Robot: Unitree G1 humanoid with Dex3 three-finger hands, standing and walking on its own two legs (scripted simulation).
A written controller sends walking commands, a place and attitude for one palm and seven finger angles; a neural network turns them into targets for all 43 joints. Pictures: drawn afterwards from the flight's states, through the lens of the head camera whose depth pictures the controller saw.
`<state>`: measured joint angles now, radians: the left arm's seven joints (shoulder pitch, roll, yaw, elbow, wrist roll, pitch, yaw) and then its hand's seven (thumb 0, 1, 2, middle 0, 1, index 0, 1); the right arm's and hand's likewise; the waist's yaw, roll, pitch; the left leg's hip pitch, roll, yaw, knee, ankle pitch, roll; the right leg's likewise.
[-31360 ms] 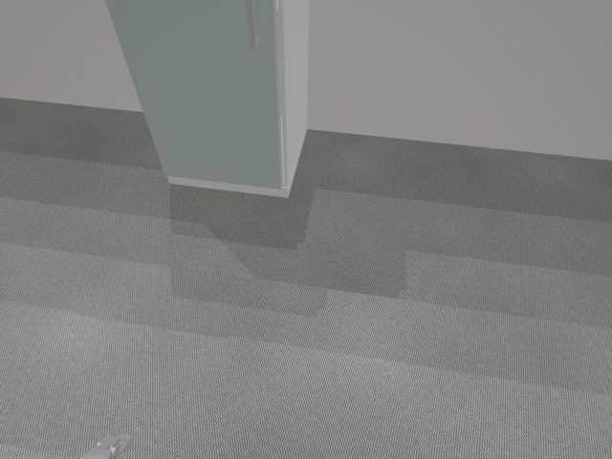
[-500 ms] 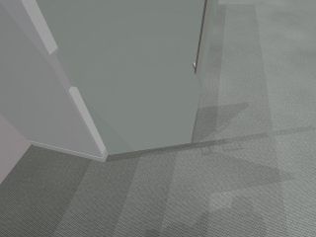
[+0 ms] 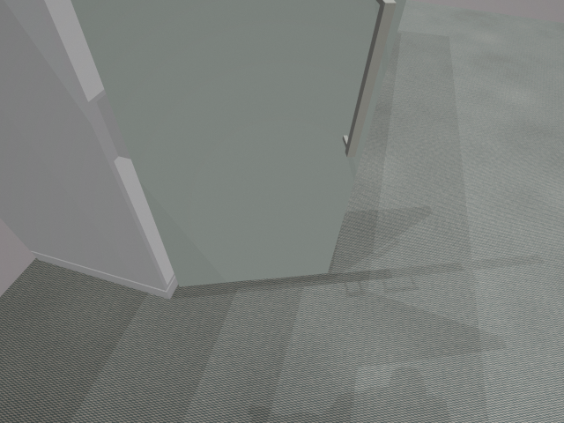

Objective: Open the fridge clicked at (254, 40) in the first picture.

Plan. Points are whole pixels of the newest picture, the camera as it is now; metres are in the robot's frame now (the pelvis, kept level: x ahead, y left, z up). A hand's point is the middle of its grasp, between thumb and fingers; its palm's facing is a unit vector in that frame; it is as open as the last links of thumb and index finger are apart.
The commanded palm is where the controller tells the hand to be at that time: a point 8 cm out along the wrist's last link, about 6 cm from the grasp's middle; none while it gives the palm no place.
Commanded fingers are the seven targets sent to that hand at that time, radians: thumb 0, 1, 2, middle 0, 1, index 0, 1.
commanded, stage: let the arm hang, fingers relaxed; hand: right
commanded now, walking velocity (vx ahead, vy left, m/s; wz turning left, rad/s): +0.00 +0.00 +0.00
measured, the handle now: (362, 85) +0.71 -0.11 +0.12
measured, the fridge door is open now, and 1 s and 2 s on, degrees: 67 67 67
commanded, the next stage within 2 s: look to check the result in 0.12 s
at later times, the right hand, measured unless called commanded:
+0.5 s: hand out of the picture +0.10 -0.23 -0.15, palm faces -0.02 +0.94 -0.34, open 7.4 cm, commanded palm none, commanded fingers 0.00 -0.90 -0.90 0.20 0.30 0.20 0.30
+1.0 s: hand out of the picture +0.12 -0.21 -0.15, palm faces -0.04 +0.95 -0.32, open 7.4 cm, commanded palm none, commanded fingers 0.00 -0.90 -0.90 0.20 0.30 0.20 0.30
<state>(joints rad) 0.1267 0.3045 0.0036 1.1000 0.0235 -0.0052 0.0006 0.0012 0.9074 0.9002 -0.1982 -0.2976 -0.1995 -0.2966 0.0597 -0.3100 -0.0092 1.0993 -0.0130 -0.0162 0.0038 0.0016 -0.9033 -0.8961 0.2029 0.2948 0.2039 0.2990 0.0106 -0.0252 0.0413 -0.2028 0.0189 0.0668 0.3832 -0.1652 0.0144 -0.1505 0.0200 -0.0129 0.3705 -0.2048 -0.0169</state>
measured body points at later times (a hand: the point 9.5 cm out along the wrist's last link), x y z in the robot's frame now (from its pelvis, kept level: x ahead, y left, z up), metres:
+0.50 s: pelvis +0.02 +0.02 +0.00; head +0.05 +0.03 +0.45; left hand +0.10 +0.31 -0.14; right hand +0.10 -0.28 -0.13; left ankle +0.03 +0.11 -0.75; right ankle +0.00 -0.11 -0.75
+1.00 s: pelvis +0.02 +0.02 +0.00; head +0.04 +0.03 +0.45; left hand +0.08 +0.32 -0.14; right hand +0.12 -0.26 -0.13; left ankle +0.03 +0.11 -0.75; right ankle +0.00 -0.11 -0.75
